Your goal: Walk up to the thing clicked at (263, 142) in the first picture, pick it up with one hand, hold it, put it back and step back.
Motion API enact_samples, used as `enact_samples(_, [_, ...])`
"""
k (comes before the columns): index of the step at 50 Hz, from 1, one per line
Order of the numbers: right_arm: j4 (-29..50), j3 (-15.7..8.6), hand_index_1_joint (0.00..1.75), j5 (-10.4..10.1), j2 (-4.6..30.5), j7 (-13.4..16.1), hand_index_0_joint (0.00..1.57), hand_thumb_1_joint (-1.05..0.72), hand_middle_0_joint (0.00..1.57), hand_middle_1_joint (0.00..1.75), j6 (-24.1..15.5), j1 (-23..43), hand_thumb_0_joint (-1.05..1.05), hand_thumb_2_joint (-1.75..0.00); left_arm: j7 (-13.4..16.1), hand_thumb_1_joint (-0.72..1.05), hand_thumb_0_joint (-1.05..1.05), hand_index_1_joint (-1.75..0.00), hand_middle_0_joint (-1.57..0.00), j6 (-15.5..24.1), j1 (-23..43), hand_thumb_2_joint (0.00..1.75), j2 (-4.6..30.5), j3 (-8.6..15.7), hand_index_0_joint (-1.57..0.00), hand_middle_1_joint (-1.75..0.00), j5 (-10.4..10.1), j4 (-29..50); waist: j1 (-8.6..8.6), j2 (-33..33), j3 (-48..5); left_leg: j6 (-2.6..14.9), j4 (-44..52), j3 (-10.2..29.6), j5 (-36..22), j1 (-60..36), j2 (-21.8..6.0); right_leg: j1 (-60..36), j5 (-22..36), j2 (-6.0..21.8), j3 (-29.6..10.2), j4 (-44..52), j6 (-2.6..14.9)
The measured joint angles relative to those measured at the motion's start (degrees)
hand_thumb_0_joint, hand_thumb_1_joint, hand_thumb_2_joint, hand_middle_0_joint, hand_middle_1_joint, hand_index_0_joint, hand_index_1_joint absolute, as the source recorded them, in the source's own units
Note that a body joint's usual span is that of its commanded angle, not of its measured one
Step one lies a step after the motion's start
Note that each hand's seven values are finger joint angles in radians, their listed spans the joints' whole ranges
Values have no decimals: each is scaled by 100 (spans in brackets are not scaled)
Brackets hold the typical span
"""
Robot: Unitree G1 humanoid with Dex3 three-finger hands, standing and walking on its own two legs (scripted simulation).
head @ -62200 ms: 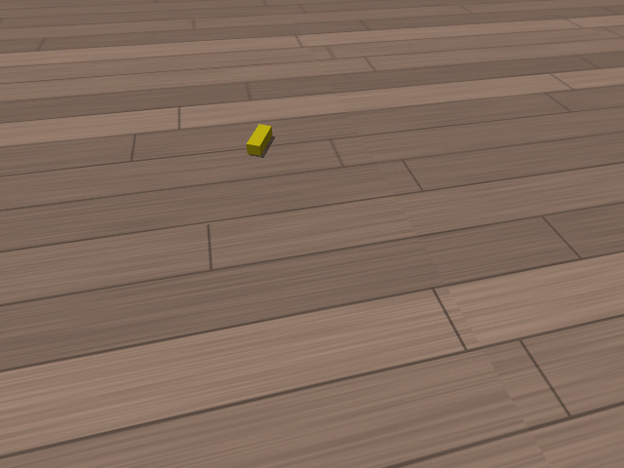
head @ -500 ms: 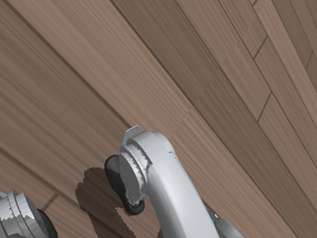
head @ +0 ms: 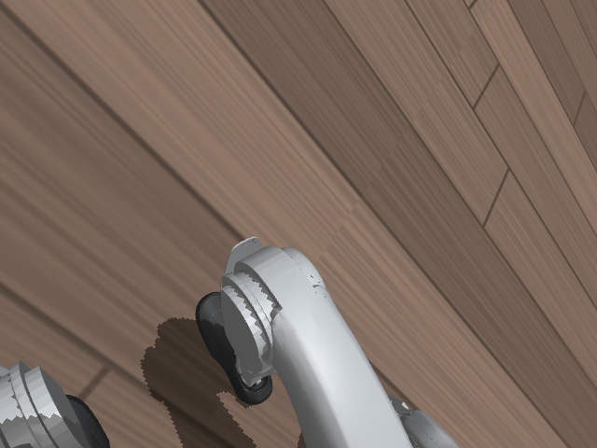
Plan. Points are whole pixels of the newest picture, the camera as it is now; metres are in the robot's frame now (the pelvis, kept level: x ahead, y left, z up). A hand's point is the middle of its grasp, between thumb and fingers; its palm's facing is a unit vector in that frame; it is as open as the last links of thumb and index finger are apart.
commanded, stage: open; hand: left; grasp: from above
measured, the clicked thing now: out of the picture +0.54 +0.28 -0.29
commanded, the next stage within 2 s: withdraw in 0.16 s
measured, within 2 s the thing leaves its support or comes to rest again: neither
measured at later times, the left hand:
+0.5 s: hand out of the picture +0.56 +0.29 -0.21, palm faces -0.35 -0.09 -0.93, open 13.8 cm
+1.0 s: hand out of the picture +0.54 +0.29 -0.09, palm faces -0.52 -0.13 -0.85, open 13.8 cm
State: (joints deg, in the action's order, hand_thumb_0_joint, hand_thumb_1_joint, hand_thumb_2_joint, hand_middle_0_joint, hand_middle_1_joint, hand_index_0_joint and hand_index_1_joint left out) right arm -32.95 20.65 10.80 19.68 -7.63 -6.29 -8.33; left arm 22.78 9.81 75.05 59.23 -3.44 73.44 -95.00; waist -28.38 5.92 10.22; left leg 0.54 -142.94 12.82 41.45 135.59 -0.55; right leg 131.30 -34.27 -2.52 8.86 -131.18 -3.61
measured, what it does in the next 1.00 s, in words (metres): stands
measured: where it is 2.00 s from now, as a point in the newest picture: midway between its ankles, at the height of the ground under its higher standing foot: (178, 420)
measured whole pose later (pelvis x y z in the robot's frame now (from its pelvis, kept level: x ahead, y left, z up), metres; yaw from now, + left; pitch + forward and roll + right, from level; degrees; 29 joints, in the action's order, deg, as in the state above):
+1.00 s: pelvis -0.02 -0.01 +0.04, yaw +4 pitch +34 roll -12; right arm -28.7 14.6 7.0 21.4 -2.4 6.1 -12.7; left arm -6.0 5.5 77.9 52.5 -7.1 66.4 -73.3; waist -22.2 1.4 5.5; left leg 0.3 -133.8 10.3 36.9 132.0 0.5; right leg 127.4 -32.2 -0.7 7.3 -124.3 -2.0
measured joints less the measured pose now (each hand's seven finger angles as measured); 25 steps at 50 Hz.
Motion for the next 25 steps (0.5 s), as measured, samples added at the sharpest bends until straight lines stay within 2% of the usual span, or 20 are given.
enact_samples(17, [70, 29, 30, 37, 11, 67, 21, -90, 20, 30, 64, -94, 0, -89, 96, -41, 0, -102, -10, 86, -59, 92, 125, 78, -14, -105, 166, 175, 6, 101, 18, -20, -7, 58, -38, 34, 16, 1, 40, 6, 54, 29, 29])
enact_samples(25, [97, -110, 30, 17, -29, 0, 21, -91, 20, 30, 72, -180, 0, -89, 94, -47, 0, -102, -9, -259, 54, 96, 25, 246, -12, -104, 94, 544, 68, -3, -184, -33, 66, 14, -37, 63, 9, 55, 30, 17, 22, 64, 56])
